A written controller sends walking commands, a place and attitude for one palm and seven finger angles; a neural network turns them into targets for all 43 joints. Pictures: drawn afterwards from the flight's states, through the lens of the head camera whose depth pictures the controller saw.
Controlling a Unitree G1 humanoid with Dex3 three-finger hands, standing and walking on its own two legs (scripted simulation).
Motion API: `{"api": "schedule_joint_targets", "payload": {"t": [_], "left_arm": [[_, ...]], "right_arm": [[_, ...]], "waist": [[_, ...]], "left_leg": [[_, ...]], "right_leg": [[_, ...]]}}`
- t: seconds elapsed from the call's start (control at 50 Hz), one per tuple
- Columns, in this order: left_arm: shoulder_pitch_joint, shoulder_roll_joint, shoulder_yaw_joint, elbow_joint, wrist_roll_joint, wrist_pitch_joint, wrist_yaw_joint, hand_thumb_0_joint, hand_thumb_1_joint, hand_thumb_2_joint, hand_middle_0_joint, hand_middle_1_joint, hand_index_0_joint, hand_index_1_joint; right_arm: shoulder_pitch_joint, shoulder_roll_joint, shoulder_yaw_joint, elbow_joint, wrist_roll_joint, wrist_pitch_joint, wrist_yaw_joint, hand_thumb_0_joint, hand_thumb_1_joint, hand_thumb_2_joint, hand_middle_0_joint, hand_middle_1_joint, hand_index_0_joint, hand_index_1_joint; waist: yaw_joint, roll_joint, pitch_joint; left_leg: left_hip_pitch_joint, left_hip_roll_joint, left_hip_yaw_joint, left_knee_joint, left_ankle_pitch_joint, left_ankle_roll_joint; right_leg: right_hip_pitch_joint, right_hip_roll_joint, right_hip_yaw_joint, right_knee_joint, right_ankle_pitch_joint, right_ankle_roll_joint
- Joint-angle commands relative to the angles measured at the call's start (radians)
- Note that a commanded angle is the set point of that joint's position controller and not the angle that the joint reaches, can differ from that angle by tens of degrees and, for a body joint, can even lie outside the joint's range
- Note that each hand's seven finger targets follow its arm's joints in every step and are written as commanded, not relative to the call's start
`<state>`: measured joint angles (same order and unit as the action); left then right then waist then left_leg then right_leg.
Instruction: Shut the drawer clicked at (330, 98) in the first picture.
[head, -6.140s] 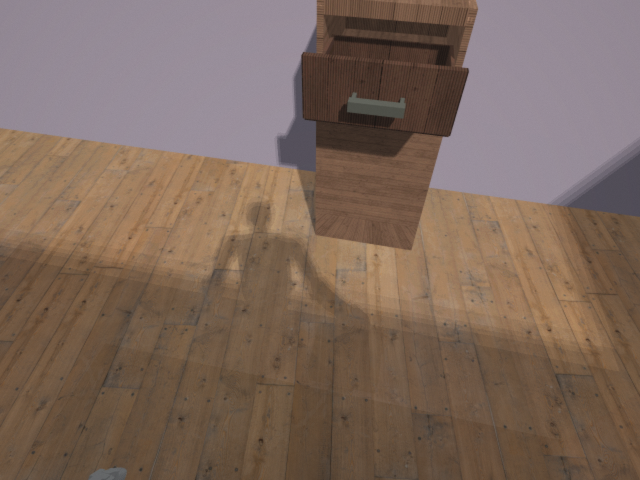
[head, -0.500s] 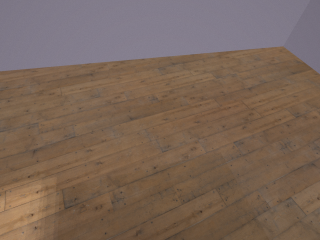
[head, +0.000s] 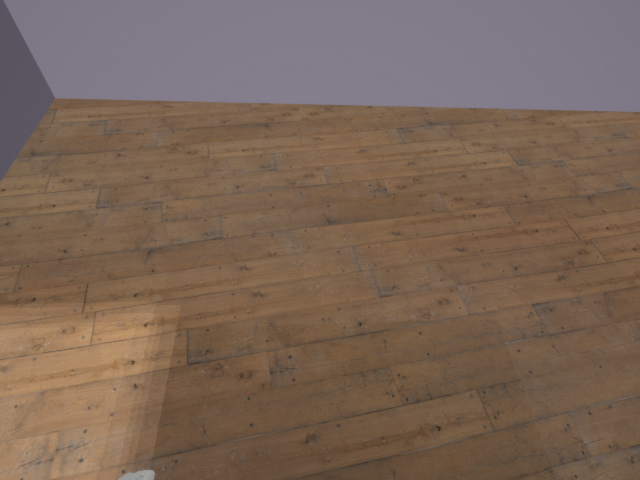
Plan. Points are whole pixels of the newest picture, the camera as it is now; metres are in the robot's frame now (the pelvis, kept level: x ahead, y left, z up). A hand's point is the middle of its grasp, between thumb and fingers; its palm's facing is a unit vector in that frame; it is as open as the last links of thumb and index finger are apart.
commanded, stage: turn to face it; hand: left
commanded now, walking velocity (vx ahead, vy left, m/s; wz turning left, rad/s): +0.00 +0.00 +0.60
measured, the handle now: out of the picture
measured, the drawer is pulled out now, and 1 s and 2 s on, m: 0.28 0.28 0.28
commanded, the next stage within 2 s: none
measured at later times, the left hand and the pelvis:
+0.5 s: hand out of the picture -0.03 +0.13 -0.15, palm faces +0.34 -0.90 -0.28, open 7.4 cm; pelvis -0.02 -0.07 +0.00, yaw +19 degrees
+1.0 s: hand out of the picture -0.11 +0.23 -0.17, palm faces +0.61 -0.76 -0.23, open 7.4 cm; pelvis -0.05 +0.00 +0.00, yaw +36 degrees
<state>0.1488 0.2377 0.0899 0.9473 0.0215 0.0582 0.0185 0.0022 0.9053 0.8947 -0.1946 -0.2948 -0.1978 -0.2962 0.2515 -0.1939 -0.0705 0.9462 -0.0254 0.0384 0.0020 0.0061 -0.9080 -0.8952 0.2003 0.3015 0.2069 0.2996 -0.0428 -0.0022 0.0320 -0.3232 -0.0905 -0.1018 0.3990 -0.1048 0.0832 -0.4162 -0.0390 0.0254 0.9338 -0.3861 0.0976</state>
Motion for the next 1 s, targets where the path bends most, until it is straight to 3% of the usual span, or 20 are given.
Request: {"api": "schedule_joint_targets", "payload": {"t": [0.0, 0.06, 0.12, 0.14, 0.16, 0.18, 0.2, 0.26, 0.34, 0.44, 0.6, 0.64, 0.66, 0.68, 0.7, 0.72, 0.74, 0.78, 0.82, 0.98], "left_arm": [[0.002, 0.079, 0.012, -0.099, -0.009, -0.023, 0.013, 0.0, 0.9, 0.9, -0.2, -0.3, -0.2, -0.3], [0.051, 0.073, 0.009, -0.1, -0.016, -0.027, 0.017, 0.0, 0.9, 0.9, -0.2, -0.3, -0.2, -0.3], [0.17, 0.105, 0.022, -0.078, -0.02, -0.032, 0.024, 0.0, 0.9, 0.9, -0.2, -0.3, -0.2, -0.3], [0.173, 0.178, 0.034, -0.092, -0.005, -0.045, 0.031, 0.0, 0.9, 0.9, -0.2, -0.3, -0.2, -0.3], [0.114, 0.245, 0.037, -0.129, 0.008, -0.045, 0.034, 0.0, 0.9, 0.9, -0.2, -0.3, -0.2, -0.3], [0.015, 0.213, 0.02, -0.161, -0.005, -0.041, 0.037, 0.0, 0.9, 0.9, -0.2, -0.3, -0.2, -0.3], [-0.065, 0.159, 0.008, -0.178, -0.008, -0.051, 0.032, 0.0, 0.9, 0.9, -0.2, -0.3, -0.2, -0.3], [-0.047, 0.091, -0.014, -0.162, -0.014, -0.073, 0.019, 0.0, 0.9, 0.9, -0.2, -0.3, -0.2, -0.3], [0.122, 0.103, -0.014, -0.113, -0.011, -0.081, 0.02, 0.0, 0.9, 0.9, -0.2, -0.3, -0.2, -0.3], [0.222, 0.126, -0.01, -0.087, -0.001, -0.077, 0.019, 0.0, 0.9, 0.9, -0.2, -0.3, -0.2, -0.3], [0.235, 0.161, 0.005, -0.075, 0.011, -0.061, 0.02, 0.0, 0.9, 0.9, -0.2, -0.3, -0.2, -0.3], [0.216, 0.167, 0.012, -0.066, 0.01, -0.058, 0.019, 0.0, 0.9, 0.9, -0.2, -0.3, -0.2, -0.3], [0.205, 0.175, 0.016, -0.068, 0.003, -0.058, 0.015, 0.0, 0.9, 0.9, -0.2, -0.3, -0.2, -0.3], [0.198, 0.166, 0.016, -0.074, -0.007, -0.056, 0.01, 0.0, 0.9, 0.9, -0.2, -0.3, -0.2, -0.3], [0.174, 0.104, 0.004, -0.122, -0.017, -0.056, -0.002, 0.0, 0.9, 0.9, -0.2, -0.3, -0.2, -0.3], [0.117, 0.097, -0.009, -0.15, -0.008, -0.043, 0.005, 0.0, 0.9, 0.9, -0.2, -0.3, -0.2, -0.3], [0.092, 0.115, -0.007, -0.152, -0.004, -0.033, 0.008, 0.0, 0.9, 0.9, -0.2, -0.3, -0.2, -0.3], [0.071, 0.112, 0.005, -0.116, -0.001, -0.025, 0.006, 0.0, 0.9, 0.9, -0.2, -0.3, -0.2, -0.3], [0.105, 0.118, 0.01, -0.095, 0.0, -0.021, -0.003, 0.0, 0.9, 0.9, -0.2, -0.3, -0.2, -0.3], [0.036, 0.114, 0.008, -0.121, 0.002, -0.024, 0.006, 0.0, 0.9, 0.9, -0.2, -0.3, -0.2, -0.3]], "right_arm": [[0.03, -0.22, -0.062, -0.064, -0.001, -0.011, -0.014, 0.0, -0.9, -0.9, 0.2, 0.3, 0.2, 0.3], [-0.001, -0.227, -0.067, -0.083, -0.005, -0.003, -0.01, 0.0, -0.9, -0.9, 0.2, 0.3, 0.2, 0.3], [-0.053, -0.204, -0.069, -0.101, 0.003, 0.008, 0.0, 0.0, -0.9, -0.9, 0.2, 0.3, 0.2, 0.3], [-0.027, -0.148, -0.063, -0.104, 0.013, 0.014, 0.004, 0.0, -0.9, -0.9, 0.2, 0.3, 0.2, 0.3], [-0.008, -0.113, -0.06, -0.127, 0.008, 0.008, -0.002, 0.0, -0.9, -0.9, 0.2, 0.3, 0.2, 0.3], [-0.03, -0.182, -0.069, -0.121, -0.01, 0.006, 0.003, 0.0, -0.9, -0.9, 0.2, 0.3, 0.2, 0.3], [0.003, -0.169, -0.067, -0.097, -0.011, 0.015, 0.013, 0.0, -0.9, -0.9, 0.2, 0.3, 0.2, 0.3], [0.036, -0.139, -0.057, -0.059, -0.004, 0.021, 0.026, 0.0, -0.9, -0.9, 0.2, 0.3, 0.2, 0.3], [-0.044, -0.135, -0.045, -0.077, 0.0, 0.022, 0.025, 0.0, -0.9, -0.9, 0.2, 0.3, 0.2, 0.3], [-0.138, -0.127, -0.029, -0.092, 0.002, 0.028, 0.024, 0.0, -0.9, -0.9, 0.2, 0.3, 0.2, 0.3], [-0.226, -0.1, -0.001, -0.117, 0.012, 0.008, 0.028, 0.0, -0.9, -0.9, 0.2, 0.3, 0.2, 0.3], [-0.189, -0.107, -0.002, -0.119, 0.014, -0.004, 0.023, 0.0, -0.9, -0.9, 0.2, 0.3, 0.2, 0.3], [-0.133, -0.127, -0.007, -0.109, 0.011, -0.011, 0.02, 0.0, -0.9, -0.9, 0.2, 0.3, 0.2, 0.3], [-0.047, -0.181, -0.022, -0.087, 0.006, -0.021, 0.018, 0.0, -0.9, -0.9, 0.2, 0.3, 0.2, 0.3], [0.031, -0.31, -0.055, -0.081, 0.005, -0.031, 0.009, 0.0, -0.9, -0.9, 0.2, 0.3, 0.2, 0.3], [0.086, -0.351, -0.062, -0.057, 0.024, -0.022, 0.003, 0.0, -0.9, -0.9, 0.2, 0.3, 0.2, 0.3], [0.054, -0.321, -0.053, -0.061, 0.022, -0.016, -0.001, 0.0, -0.9, -0.9, 0.2, 0.3, 0.2, 0.3], [-0.064, -0.257, -0.037, -0.092, 0.012, -0.021, -0.017, 0.0, -0.9, -0.9, 0.2, 0.3, 0.2, 0.3], [-0.126, -0.227, -0.025, -0.115, 0.013, -0.026, -0.014, 0.0, -0.9, -0.9, 0.2, 0.3, 0.2, 0.3], [-0.036, -0.22, -0.036, -0.102, 0.012, -0.031, -0.01, 0.0, -0.9, -0.9, 0.2, 0.3, 0.2, 0.3]], "waist": [[0.001, 0.166, -0.101], [0.023, 0.158, -0.107], [0.08, 0.12, -0.084], [0.085, -0.074, -0.087], [0.076, -0.316, -0.043], [0.039, -0.188, 0.007], [-0.01, -0.143, 0.019], [-0.02, -0.144, 0.059], [0.048, -0.152, 0.008], [0.085, -0.192, -0.006], [0.106, -0.218, -0.033], [0.086, -0.215, -0.068], [0.054, -0.181, -0.107], [0.003, -0.073, -0.17], [-0.043, 0.261, -0.21], [-0.056, 0.274, -0.229], [-0.037, 0.169, -0.171], [0.002, 0.194, -0.068], [0.039, 0.171, -0.027], [0.026, 0.112, -0.053]], "left_leg": [[0.152, 0.269, -0.409, -0.142, -0.152, 0.074], [0.076, 0.244, -0.422, -0.132, -0.119, 0.061], [-0.152, 0.159, -0.34, -0.102, -0.269, -0.032], [-0.31, 0.073, -0.217, 0.132, -0.377, -0.089], [-0.422, -0.046, 0.002, 0.465, -0.43, -0.155], [-0.324, 0.033, -0.026, 0.62, -0.408, -0.13], [-0.274, 0.048, -0.015, 0.706, -0.314, -0.129], [-0.291, 0.083, 0.053, 0.816, -0.194, -0.157], [-0.338, 0.107, 0.081, 0.803, -0.199, -0.181], [-0.324, 0.126, 0.11, 0.716, -0.268, -0.184], [-0.132, 0.12, 0.201, 0.395, -0.323, -0.139], [-0.039, 0.108, 0.217, 0.237, -0.285, -0.119], [0.068, 0.092, 0.227, 0.116, -0.171, -0.11], [0.284, 0.146, 0.156, -0.003, 0.025, -0.079], [0.499, 0.441, -0.23, 0.004, 0.481, 0.053], [0.483, 0.532, -0.285, 0.021, 0.763, 0.146], [0.415, 0.513, -0.189, 0.014, 0.637, 0.144], [0.259, 0.388, -0.147, -0.026, 0.444, 0.086], [0.18, 0.317, -0.09, -0.059, 0.344, 0.045], [0.211, 0.288, -0.198, -0.087, 0.224, 0.059]], "right_leg": [[-0.037, 0.022, 0.02, -0.093, -0.041, -0.025], [0.098, 0.053, 0.01, -0.238, -0.038, -0.045], [0.397, 0.04, -0.013, -0.548, 0.1, -0.073], [0.501, -0.161, 0.189, -0.711, -0.039, -0.133], [0.401, -0.441, 0.482, -0.813, -0.209, -0.233], [0.165, -0.446, 0.372, -0.805, -0.159, -0.24], [0.108, -0.351, 0.259, -0.786, -0.066, -0.217], [0.171, -0.222, 0.031, -0.679, 0.291, -0.163], [0.348, -0.247, -0.015, -0.596, 0.57, -0.171], [0.432, -0.278, -0.041, -0.553, 0.743, -0.186], [0.396, -0.329, -0.112, -0.497, 0.755, -0.218], [0.396, -0.333, -0.146, -0.422, 0.767, -0.2], [0.367, -0.316, -0.195, -0.329, 0.739, -0.165], [0.229, -0.293, -0.221, -0.13, 0.61, -0.113], [-0.122, -0.128, -0.231, 0.114, -0.09, -0.018], [-0.204, -0.097, -0.113, 0.231, -0.294, -0.01], [-0.208, -0.126, -0.073, 0.275, -0.232, -0.018], [-0.197, -0.119, -0.032, 0.307, -0.091, -0.007], [-0.152, -0.103, -0.032, 0.298, 0.006, -0.003], [-0.164, -0.067, -0.005, 0.197, 0.065, 0.021]]}}
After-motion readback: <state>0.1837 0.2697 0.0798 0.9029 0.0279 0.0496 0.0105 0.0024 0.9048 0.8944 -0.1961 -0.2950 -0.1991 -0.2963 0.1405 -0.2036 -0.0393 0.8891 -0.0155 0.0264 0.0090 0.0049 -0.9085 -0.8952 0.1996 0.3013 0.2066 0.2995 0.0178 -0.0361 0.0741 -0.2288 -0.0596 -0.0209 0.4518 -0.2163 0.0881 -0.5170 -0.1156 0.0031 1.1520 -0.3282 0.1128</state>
